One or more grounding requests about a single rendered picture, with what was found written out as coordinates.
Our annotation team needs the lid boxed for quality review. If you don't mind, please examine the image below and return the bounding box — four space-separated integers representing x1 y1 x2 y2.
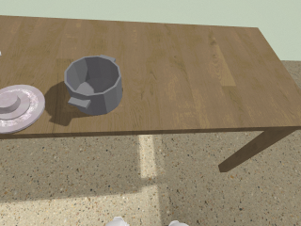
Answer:
0 85 46 134

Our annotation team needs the table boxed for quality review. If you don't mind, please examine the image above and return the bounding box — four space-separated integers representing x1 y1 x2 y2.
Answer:
0 15 301 173

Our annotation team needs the robot left shin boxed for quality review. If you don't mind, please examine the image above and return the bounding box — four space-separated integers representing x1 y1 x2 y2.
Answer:
113 217 125 222

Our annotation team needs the pot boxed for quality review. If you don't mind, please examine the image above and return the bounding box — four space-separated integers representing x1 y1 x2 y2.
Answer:
64 55 122 116

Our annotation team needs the knob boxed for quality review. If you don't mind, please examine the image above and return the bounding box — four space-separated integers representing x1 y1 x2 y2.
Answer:
0 92 21 112

